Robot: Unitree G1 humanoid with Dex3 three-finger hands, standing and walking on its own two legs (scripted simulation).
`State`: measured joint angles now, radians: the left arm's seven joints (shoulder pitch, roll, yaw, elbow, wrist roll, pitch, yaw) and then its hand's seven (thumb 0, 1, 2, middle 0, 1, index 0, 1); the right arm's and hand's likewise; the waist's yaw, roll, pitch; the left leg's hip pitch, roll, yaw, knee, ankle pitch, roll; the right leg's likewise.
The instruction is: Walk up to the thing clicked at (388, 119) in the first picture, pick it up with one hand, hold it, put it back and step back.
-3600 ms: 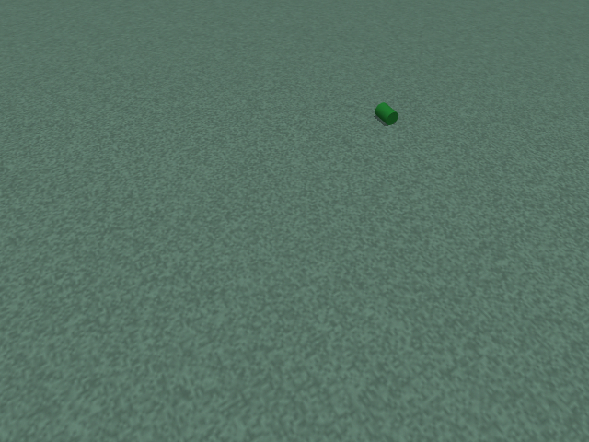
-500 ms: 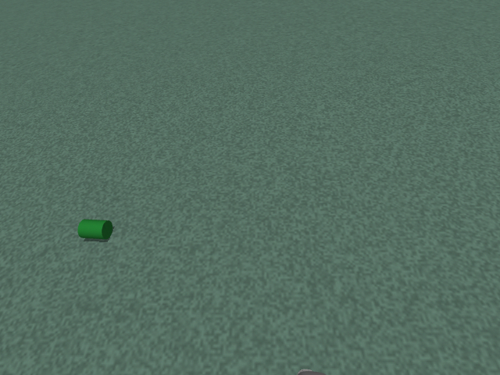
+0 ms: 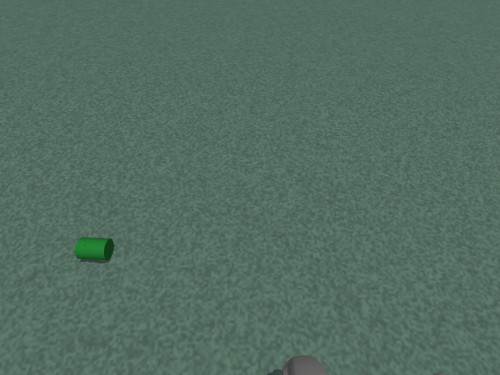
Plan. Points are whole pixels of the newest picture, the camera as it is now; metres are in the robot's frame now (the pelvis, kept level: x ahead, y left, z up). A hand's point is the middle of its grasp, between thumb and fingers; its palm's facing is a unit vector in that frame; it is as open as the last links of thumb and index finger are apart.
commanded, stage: walk up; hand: left
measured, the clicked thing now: (94, 248) +0.74 +0.60 -0.70
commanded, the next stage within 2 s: none
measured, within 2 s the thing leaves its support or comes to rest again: neither
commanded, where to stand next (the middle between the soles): +0.29 +0.36 m, yaw -5 degrees
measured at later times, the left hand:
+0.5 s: hand out of the picture +0.17 +0.46 -0.09, palm faces -0.04 -0.80 -0.60, open 7.4 cm
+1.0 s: hand out of the picture +0.28 +0.59 -0.11, palm faces -0.06 -0.84 -0.54, open 7.4 cm
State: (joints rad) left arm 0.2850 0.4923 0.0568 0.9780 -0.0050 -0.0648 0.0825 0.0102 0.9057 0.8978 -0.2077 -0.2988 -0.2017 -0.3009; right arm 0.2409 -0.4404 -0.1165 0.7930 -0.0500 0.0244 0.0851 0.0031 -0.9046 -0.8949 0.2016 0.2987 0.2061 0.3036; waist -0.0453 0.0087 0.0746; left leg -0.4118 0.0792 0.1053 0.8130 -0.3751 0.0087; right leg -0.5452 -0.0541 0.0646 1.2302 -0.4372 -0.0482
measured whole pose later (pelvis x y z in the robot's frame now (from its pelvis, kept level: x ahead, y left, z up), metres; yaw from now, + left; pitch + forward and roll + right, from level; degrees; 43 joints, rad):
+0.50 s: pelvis +0.09 +0.14 +0.00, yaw -2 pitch -3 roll -1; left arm 0.31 0.44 0.06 0.88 0.04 -0.10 0.08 0.01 0.90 0.90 -0.21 -0.30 -0.21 -0.30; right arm 0.24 -0.47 -0.12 0.79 -0.06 0.10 0.10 0.01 -0.90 -0.89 0.20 0.30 0.21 0.30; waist -0.01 0.14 0.08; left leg -0.55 0.13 -0.09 1.09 -0.40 -0.02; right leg -0.39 -0.10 -0.05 0.75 -0.31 0.00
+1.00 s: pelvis +0.19 +0.31 +0.00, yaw -3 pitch -3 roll -1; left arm 0.28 0.39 0.03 0.88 0.01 -0.10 0.08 0.00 0.90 0.90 -0.21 -0.30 -0.21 -0.30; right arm 0.36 -0.43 -0.08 0.81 -0.05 0.09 0.06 0.01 -0.90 -0.89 0.20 0.30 0.21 0.30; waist -0.03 0.12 0.12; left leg -0.45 -0.03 -0.04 1.16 -0.49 0.02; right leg -0.39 -0.02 -0.12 0.73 -0.28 -0.05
